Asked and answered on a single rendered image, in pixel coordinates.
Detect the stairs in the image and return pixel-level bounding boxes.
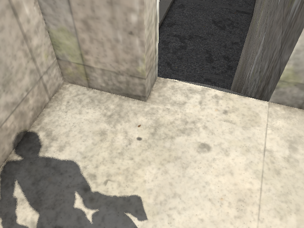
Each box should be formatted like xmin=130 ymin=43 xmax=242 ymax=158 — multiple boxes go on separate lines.
xmin=166 ymin=78 xmax=260 ymax=100

